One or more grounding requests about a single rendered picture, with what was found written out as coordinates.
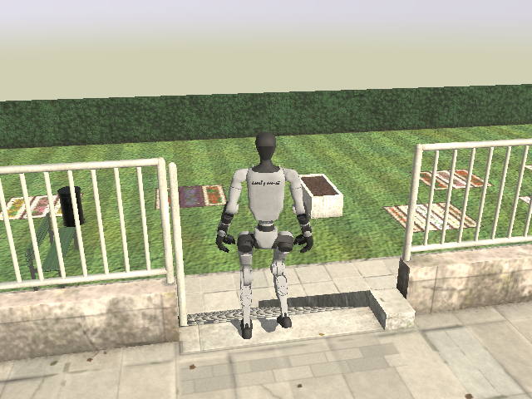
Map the robot thigh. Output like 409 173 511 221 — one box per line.
270 231 293 276
237 231 254 285

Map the robot right thigh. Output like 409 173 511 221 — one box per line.
270 231 293 276

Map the robot left forearm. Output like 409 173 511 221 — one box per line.
217 201 234 237

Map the left robot hand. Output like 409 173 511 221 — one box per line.
215 234 235 253

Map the robot right forearm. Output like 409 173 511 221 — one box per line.
297 202 312 237

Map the right robot upper arm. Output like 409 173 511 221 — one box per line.
283 168 306 215

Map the right robot hand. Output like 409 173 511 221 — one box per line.
293 234 313 253

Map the left robot upper arm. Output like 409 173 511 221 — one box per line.
225 168 249 214

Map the robot left thigh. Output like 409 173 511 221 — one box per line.
237 231 254 285

